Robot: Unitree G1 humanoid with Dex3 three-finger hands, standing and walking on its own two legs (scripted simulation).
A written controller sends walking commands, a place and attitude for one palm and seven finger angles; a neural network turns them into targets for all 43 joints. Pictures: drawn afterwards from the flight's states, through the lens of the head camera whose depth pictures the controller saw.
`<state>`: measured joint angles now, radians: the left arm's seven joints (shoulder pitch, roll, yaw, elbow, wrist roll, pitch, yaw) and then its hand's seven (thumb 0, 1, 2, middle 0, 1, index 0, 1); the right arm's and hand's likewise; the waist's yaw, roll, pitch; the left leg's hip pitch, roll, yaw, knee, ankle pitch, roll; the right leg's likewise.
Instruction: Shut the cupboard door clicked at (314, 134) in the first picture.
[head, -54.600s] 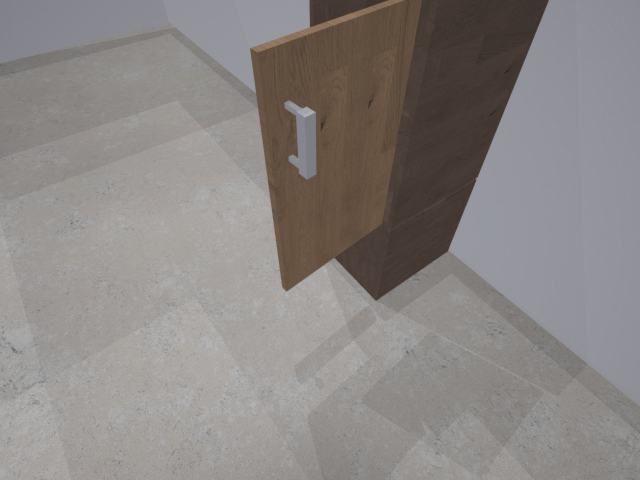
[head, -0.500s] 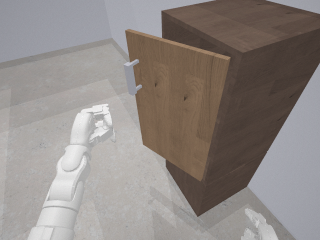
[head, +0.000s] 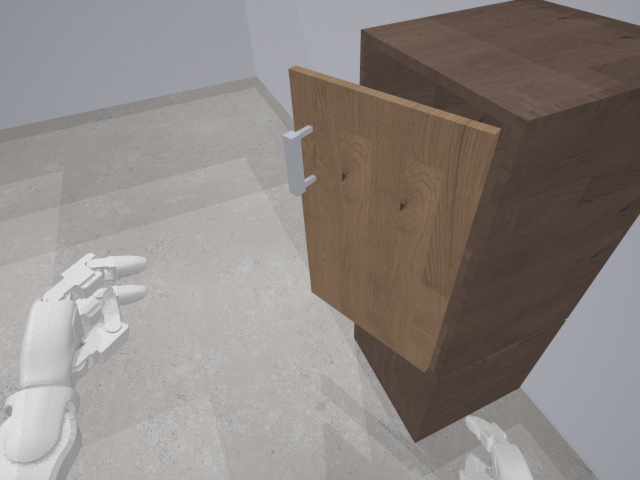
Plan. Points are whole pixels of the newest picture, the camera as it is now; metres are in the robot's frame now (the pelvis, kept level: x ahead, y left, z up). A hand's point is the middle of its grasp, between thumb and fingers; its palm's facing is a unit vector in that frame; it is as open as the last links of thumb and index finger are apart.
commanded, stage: draw the hand back to the body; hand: left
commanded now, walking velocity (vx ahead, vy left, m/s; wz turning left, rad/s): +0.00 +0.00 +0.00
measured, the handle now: (302, 160) +0.62 +0.10 +0.09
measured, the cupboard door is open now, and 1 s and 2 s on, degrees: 24 24 24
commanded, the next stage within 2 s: step back with the hand held close in 0.52 s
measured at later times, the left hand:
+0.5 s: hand (78, 346) +0.20 +0.26 +0.15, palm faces +0.42 -0.82 -0.39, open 7.4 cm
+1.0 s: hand (69, 343) +0.20 +0.27 +0.15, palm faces +0.34 -0.80 -0.50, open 7.4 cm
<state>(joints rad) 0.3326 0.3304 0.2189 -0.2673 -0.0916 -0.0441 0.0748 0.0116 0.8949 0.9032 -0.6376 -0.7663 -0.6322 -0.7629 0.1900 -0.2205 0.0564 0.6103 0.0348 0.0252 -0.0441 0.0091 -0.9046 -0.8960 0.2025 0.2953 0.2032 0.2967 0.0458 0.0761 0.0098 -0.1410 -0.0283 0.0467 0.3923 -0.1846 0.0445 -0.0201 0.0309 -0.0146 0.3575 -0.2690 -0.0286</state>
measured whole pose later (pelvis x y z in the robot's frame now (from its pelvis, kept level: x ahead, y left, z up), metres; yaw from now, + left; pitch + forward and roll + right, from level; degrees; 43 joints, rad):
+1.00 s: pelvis -0.01 +0.02 -0.01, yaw -2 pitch +1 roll -1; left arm 0.54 0.44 0.37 -0.42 -0.08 -0.11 0.10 0.01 0.89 0.90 -0.22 -0.30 -0.21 -0.30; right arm 0.18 -0.26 -0.01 0.55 0.05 0.07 -0.08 0.01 -0.91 -0.90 0.20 0.29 0.20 0.30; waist 0.01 0.06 -0.04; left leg -0.30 -0.02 0.08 0.50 -0.22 0.07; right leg -0.19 0.03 0.01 0.47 -0.29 0.00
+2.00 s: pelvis -0.19 +0.06 -0.02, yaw -5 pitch +2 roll -5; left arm 0.44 0.44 0.42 -0.54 -0.07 -0.27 0.14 0.01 0.89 0.90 -0.21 -0.30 -0.21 -0.30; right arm 0.11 -0.17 0.03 0.63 -0.01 -0.11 -0.03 0.01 -0.90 -0.90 0.20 0.30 0.20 0.30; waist 0.06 0.00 -0.03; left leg -0.58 0.06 0.14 0.44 0.00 -0.01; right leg -0.08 0.05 0.00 0.44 -0.36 0.00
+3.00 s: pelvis -0.39 +0.17 -0.02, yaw -1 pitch -2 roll +2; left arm 0.49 0.46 0.44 -0.50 -0.03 -0.17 0.17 0.01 0.89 0.90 -0.22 -0.30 -0.21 -0.30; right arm 0.24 -0.18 -0.02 0.63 0.01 -0.06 -0.09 0.01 -0.91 -0.90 0.20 0.29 0.20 0.30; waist -0.01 -0.08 -0.01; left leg -0.23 0.08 0.09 0.56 -0.29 -0.05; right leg -0.40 -0.01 -0.06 0.85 -0.39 -0.02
